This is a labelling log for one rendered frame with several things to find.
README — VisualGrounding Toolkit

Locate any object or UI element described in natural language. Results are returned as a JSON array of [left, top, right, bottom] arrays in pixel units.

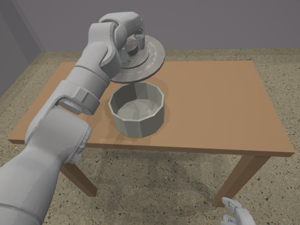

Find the robot left hand
[[98, 12, 145, 63]]

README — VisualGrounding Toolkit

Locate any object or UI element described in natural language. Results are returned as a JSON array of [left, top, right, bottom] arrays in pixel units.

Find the left robot upper arm
[[0, 105, 91, 225]]

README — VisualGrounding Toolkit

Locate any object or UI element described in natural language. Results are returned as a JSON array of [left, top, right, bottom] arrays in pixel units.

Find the knob
[[126, 38, 138, 57]]

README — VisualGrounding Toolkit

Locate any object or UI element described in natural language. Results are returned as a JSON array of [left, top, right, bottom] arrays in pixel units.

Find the pot
[[108, 82, 165, 138]]

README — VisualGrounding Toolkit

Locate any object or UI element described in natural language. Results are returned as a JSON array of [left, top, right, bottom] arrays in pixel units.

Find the left robot forearm
[[25, 17, 128, 145]]

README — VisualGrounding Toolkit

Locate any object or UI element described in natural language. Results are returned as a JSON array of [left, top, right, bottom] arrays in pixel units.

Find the table
[[8, 61, 295, 207]]

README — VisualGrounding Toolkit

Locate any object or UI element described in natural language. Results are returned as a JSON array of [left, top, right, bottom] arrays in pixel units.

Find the robot right hand
[[221, 197, 256, 225]]

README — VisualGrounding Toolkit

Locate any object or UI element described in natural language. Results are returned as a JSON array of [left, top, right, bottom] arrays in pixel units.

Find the lid
[[110, 34, 165, 84]]

